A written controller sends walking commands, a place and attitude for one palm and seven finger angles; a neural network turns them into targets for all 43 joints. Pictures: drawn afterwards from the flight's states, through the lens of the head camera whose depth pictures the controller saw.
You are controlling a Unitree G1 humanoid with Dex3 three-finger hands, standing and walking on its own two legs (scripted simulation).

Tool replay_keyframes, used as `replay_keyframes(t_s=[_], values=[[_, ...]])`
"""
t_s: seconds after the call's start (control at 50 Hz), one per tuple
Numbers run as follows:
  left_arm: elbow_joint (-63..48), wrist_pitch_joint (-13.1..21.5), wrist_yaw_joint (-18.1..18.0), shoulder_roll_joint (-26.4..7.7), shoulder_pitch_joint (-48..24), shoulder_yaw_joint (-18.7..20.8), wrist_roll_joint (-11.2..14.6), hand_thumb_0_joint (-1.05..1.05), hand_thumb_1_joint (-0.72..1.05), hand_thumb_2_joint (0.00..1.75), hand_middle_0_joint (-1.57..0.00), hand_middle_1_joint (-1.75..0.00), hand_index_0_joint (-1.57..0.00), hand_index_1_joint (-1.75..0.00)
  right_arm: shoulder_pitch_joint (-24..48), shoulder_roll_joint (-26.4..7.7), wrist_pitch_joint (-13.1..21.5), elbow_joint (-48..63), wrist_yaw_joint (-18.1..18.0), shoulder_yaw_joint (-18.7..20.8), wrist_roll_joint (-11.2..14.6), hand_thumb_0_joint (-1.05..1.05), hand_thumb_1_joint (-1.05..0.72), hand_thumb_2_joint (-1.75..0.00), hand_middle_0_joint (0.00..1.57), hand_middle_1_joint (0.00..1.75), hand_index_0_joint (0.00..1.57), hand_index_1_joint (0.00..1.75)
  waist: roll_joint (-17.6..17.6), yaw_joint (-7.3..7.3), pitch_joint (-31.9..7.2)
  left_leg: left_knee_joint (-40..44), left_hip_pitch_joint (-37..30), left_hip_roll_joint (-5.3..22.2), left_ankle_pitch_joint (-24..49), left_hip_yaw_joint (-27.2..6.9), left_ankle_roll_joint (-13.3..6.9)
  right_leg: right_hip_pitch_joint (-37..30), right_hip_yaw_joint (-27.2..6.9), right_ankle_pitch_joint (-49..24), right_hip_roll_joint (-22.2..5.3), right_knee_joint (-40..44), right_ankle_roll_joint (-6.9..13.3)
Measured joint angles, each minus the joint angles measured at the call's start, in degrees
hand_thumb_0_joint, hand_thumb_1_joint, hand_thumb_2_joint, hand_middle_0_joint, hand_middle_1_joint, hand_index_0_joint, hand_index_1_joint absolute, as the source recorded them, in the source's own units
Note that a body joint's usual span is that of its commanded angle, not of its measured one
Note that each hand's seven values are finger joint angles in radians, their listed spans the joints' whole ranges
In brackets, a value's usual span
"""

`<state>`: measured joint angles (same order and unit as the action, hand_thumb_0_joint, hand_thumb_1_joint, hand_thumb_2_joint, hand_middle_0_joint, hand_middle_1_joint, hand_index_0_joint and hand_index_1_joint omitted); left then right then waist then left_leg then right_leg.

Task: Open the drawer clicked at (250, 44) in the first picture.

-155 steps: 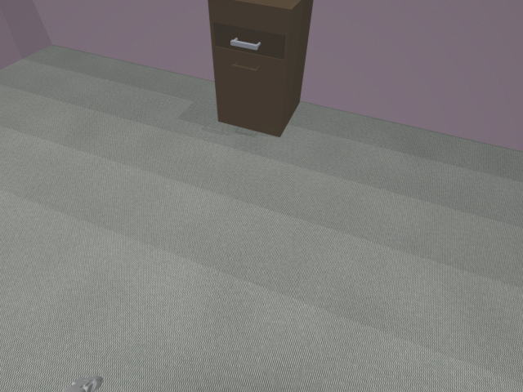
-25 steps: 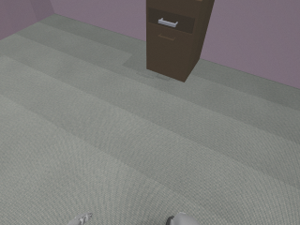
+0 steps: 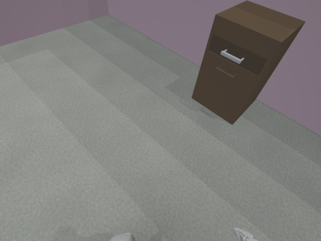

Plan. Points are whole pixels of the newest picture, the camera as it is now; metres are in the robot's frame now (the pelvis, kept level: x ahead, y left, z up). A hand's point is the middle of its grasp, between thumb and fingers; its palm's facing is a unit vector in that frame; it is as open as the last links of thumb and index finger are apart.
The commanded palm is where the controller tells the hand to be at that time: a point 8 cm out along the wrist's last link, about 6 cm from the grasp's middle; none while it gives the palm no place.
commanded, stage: walk to a spot facing it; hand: left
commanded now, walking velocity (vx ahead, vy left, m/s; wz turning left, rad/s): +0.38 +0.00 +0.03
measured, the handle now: (232, 55) +1.26 -0.36 -0.19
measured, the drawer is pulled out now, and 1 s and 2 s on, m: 0.00 0.00 0.00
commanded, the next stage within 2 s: turn to face it in 0.88 s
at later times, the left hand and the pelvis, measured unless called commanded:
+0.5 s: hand (125, 168) +0.35 +0.15 -0.15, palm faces -0.03 -0.97 -0.23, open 7.3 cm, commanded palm none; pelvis +0.21 -0.04 +0.00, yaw -1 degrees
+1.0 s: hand (117, 184) +0.30 +0.17 -0.18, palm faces +0.26 -0.96 -0.13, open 7.3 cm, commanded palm none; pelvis +0.41 +0.02 +0.00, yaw +10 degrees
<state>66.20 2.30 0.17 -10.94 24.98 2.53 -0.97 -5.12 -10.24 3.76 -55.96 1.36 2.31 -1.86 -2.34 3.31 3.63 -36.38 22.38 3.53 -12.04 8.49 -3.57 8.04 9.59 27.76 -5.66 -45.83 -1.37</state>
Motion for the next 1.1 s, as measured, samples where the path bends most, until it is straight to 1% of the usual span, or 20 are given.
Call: replay_keyframes(t_s=[0.04, 0.06, 0.1, 0.18, 0.26, 0.34, 0.44, 0.48, 0.52, 0.56, 0.6, 0.64, 0.72, 0.8, 0.86, 0.92, 0.96, 1.0, 1.04, 1.1], values=[[0.24, -0.87, 0.20, 0.11, -0.79, 0.03, 0.03, 0.00, 0.92, 0.90, -0.19, -0.30, -0.20, -0.30, -0.89, 0.91, 0.34, -0.14, -0.63, -0.41, 0.29, 0.00, -0.91, -0.90, 0.20, 0.30, 0.19, 0.30, -0.26, -0.11, 0.22, 0.43, -2.36, -0.67, -2.17, 0.74, -0.56, 6.93, -3.20, -0.63, 0.25, -14.85, 0.63], [0.15, -1.04, 0.35, 0.14, -1.50, 0.15, -0.07, 0.00, 0.92, 0.90, -0.19, -0.30, -0.20, -0.30, -1.72, 1.40, 0.41, -0.46, -0.93, -0.56, 0.34, 0.00, -0.91, -0.90, 0.20, 0.30, 0.19, 0.30, -0.31, -0.28, 0.15, 1.99, -4.00, -1.05, -2.35, 0.98, -0.47, 9.97, -3.84, -2.45, 0.10, -19.06, 0.67], [-0.71, -1.15, 0.54, 0.25, -3.22, 0.39, -0.35, 0.00, 0.91, 0.90, -0.19, -0.30, -0.20, -0.30, -3.85, 2.22, 0.67, -1.44, -1.63, -0.34, 0.74, -0.01, -0.92, -0.90, 0.20, 0.30, 0.20, 0.30, -0.25, -0.64, -0.17, 5.98, -7.37, -1.85, -1.64, 1.23, -0.20, 14.97, -4.42, -5.85, -0.66, -21.82, 0.44], [-3.50, -1.36, 0.67, 0.75, -6.77, 0.80, -0.73, 0.00, 0.91, 0.90, -0.19, -0.29, -0.20, -0.30, -7.97, 0.81, 0.94, -3.09, -2.59, 0.87, 0.92, -0.03, -0.96, -0.90, 0.21, 0.30, 0.20, 0.30, -0.10, -1.61, -1.51, 12.89, -13.15, -3.33, -0.83, 1.58, -0.60, 21.52, -5.02, -11.57, -2.40, -17.44, -0.48], [-5.71, -1.80, 0.83, 0.68, -11.00, 1.21, -0.76, 0.00, 0.92, 0.90, -0.19, -0.29, -0.20, -0.30, -12.41, 0.44, 0.36, -5.77, -2.39, 0.63, 0.81, -0.02, -0.95, -0.90, 0.21, 0.30, 0.20, 0.30, -0.18, -2.30, -2.17, 17.33, -18.04, -4.22, -1.28, 1.60, -0.08, 24.17, -5.09, -16.41, -3.42, -9.83, -1.32], [-7.08, -2.07, 1.17, 0.00, -14.86, 1.45, -0.55, 0.00, 0.93, 0.90, -0.19, -0.29, -0.20, -0.30, -16.20, 1.01, -0.06, -7.92, -2.23, 0.47, 0.51, -0.01, -0.93, -0.90, 0.20, 0.30, 0.20, 0.30, 0.26, -3.79, -1.80, 19.04, -21.90, -4.21, -3.30, 1.69, 1.10, 23.27, -4.47, -18.09, -3.20, -0.40, -1.15], [-8.50, -1.46, 1.51, -0.36, -18.47, 1.42, -0.49, 0.00, 0.92, 0.90, -0.19, -0.29, -0.20, -0.30, -20.03, 1.64, -0.57, -9.99, -2.09, 0.26, -0.06, 0.00, -0.92, -0.90, 0.20, 0.30, 0.20, 0.30, 2.02, -6.09, -0.67, 16.26, -24.89, -2.44, -8.82, 1.79, 3.60, 18.31, -2.83, -16.16, -0.72, 9.50, 0.68], [-9.34, 0.18, 1.67, -0.83, -19.19, 1.18, -0.72, 0.00, 0.92, 0.90, -0.19, -0.29, -0.20, -0.30, -21.88, 2.27, -0.84, -10.86, -1.87, 0.07, 0.22, 0.00, -0.92, -0.90, 0.20, 0.30, 0.20, 0.30, 2.12, -6.40, -0.50, 8.05, -22.85, -1.13, -13.37, 1.05, 4.21, 14.24, -2.01, -18.05, 0.25, 14.30, 2.40], [-9.65, 1.84, 1.21, -0.30, -19.62, 1.09, -0.45, 0.00, 0.92, 0.90, -0.19, -0.29, -0.20, -0.30, -21.35, 2.27, -1.80, -11.67, -1.61, -0.13, 0.74, 0.00, -0.91, -0.90, 0.20, 0.30, 0.20, 0.30, 3.16, -6.14, 0.57, -11.18, -15.57, -0.22, -16.17, -2.71, 3.15, 14.29, -0.84, -17.87, 0.78, 10.18, 3.63], [-9.49, 2.20, 0.88, 0.52, -18.53, 0.69, -0.13, 0.00, 0.91, 0.90, -0.19, -0.29, -0.20, -0.30, -20.02, 1.96, -2.56, -11.70, -1.45, 0.22, 0.83, 0.00, -0.91, -0.90, 0.20, 0.30, 0.20, 0.30, 3.92, -5.87, 0.59, -26.55, -7.94, 0.02, -13.68, -5.08, 2.39, 12.03, 0.30, -14.71, 1.26, 9.87, 3.83], [-8.63, 2.07, 0.35, 1.40, -16.49, 0.38, -0.09, 0.00, 0.91, 0.90, -0.19, -0.29, -0.20, -0.30, -17.99, 1.52, -3.12, -10.84, -1.30, 0.65, 0.54, 0.00, -0.91, -0.90, 0.20, 0.30, 0.20, 0.30, 4.18, -5.64, -0.14, -32.69, -1.50, 1.02, -8.86, -5.51, 2.42, 9.04, 1.10, -14.11, 1.76, 12.77, 3.34], [-7.32, 2.00, -0.46, 2.11, -14.15, 0.66, 0.00, -0.01, 0.92, 0.90, -0.20, -0.30, -0.20, -0.30, -15.84, 1.19, -3.28, -9.32, -1.16, 1.01, 0.30, 0.00, -0.91, -0.90, 0.20, 0.30, 0.19, 0.30, 4.22, -5.65, -1.05, -32.59, 3.54, 2.22, -5.06, -5.71, 2.94, 6.09, 1.98, -14.54, 2.26, 16.34, 3.10], [-4.83, 2.00, -0.86, 1.31, -9.93, 0.85, -0.28, -0.01, 0.95, 0.90, -0.20, -0.30, -0.20, -0.30, -12.00, 1.02, -3.47, -6.13, -0.62, 1.55, 0.17, 0.00, -0.91, -0.90, 0.20, 0.30, 0.19, 0.30, 3.72, -5.28, -2.57, -25.33, 9.61, 4.06, 0.06, -5.18, 4.20, 1.03, 3.99, -14.55, 2.87, 22.08, 2.78], [-2.96, 2.10, -0.57, 1.32, -6.48, 0.27, -0.42, -0.01, 0.94, 0.90, -0.20, -0.30, -0.20, -0.30, -8.24, 0.14, -3.60, -4.20, 0.08, 1.87, 0.20, 0.00, -0.93, -0.90, 0.20, 0.30, 0.19, 0.30, 3.17, -3.81, -2.49, -13.99, 10.14, 4.53, 2.89, -3.70, 4.45, -3.06, 5.83, -13.11, 2.81, 24.81, 1.45], [-2.07, 1.97, -0.46, 1.45, -4.35, 0.01, -0.56, 0.00, 0.93, 0.90, -0.20, -0.30, -0.20, -0.30, -5.68, -0.70, -3.52, -3.21, 0.69, 1.75, 0.25, 0.00, -0.93, -0.90, 0.20, 0.30, 0.19, 0.30, 2.70, -2.16, -1.59, -6.80, 8.11, 3.90, 2.22, -2.49, 3.83, -5.66, 7.25, -10.71, 2.21, 24.56, -0.15], [-1.38, 1.49, -0.41, 1.23, -2.17, 0.14, -0.63, 0.00, 0.92, 0.90, -0.20, -0.30, -0.20, -0.30, -3.66, -1.14, -3.09, -1.97, 0.95, 1.38, 0.22, 0.00, -0.92, -0.90, 0.20, 0.30, 0.19, 0.30, 1.56, -0.75, -0.66, -1.31, 4.20, 2.43, -0.03, -0.85, 2.68, -7.43, 8.34, -6.73, 0.43, 21.47, -2.31], [-0.86, 0.70, -0.21, 1.13, -1.14, 0.33, -0.27, 0.00, 0.92, 0.90, -0.20, -0.30, -0.20, -0.30, -2.58, -1.42, -1.84, -0.75, 0.72, 1.22, -0.10, 0.00, -0.92, -0.90, 0.20, 0.30, 0.19, 0.30, 0.51, -0.72, 0.10, 0.33, 2.06, 0.61, 1.31, -0.01, 0.82, -5.02, 7.58, -2.60, -2.66, 11.96, -2.61], [-0.72, -0.62, -0.12, 0.98, -1.93, 0.21, 0.04, 0.00, 0.91, 0.90, -0.20, -0.30, -0.20, -0.30, -1.56, -1.33, -0.85, -0.06, -0.13, 0.80, 0.13, 0.00, -0.92, -0.90, 0.20, 0.30, 0.19, 0.30, 0.36, -0.67, 1.26, -2.30, 1.54, -0.32, -1.49, 0.32, -1.19, 2.13, 1.33, 1.15, -2.94, -5.24, -1.61], [-0.81, -1.13, -0.25, 0.57, -3.35, 0.22, 0.12, 0.00, 0.91, 0.90, -0.20, -0.30, -0.20, -0.30, -1.35, -0.58, -0.45, -0.23, -1.13, 0.21, 0.39, 0.00, -0.92, -0.90, 0.20, 0.30, 0.19, 0.30, 0.28, -0.53, 1.57, -0.34, -1.16, -0.93, -2.51, 0.82, -1.56, 9.08, -2.81, -0.72, -2.13, -17.39, -1.02], [-1.70, -1.39, -0.58, 0.02, -6.06, 0.46, 0.08, 0.00, 0.91, 0.90, -0.19, -0.30, -0.20, -0.30, -2.06, 1.16, 0.04, -1.49, -2.06, -0.90, 0.63, 0.00, -0.92, -0.90, 0.20, 0.30, 0.19, 0.30, -0.04, -0.25, 1.49, 5.89, -6.41, -1.92, -1.11, 1.83, -1.44, 16.13, -5.30, -5.67, -1.78, -21.16, -1.20]])
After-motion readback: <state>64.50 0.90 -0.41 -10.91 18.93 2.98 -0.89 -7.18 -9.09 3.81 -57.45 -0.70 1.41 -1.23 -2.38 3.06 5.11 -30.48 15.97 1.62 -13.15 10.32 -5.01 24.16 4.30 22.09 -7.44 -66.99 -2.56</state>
